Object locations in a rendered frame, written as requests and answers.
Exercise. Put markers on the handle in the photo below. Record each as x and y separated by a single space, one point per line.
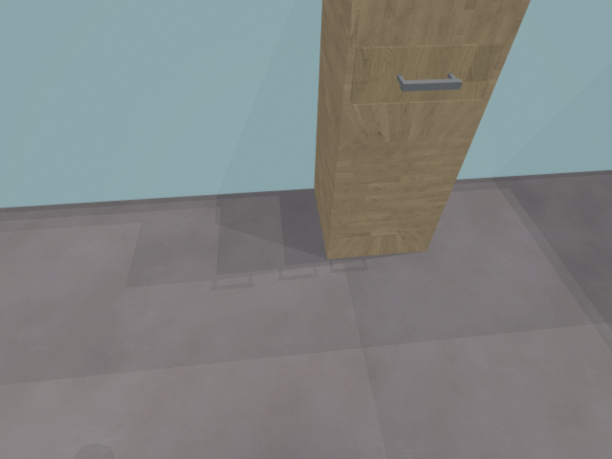
452 83

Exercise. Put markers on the drawer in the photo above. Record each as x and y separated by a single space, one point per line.
376 69

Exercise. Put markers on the cabinet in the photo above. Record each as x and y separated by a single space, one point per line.
384 171

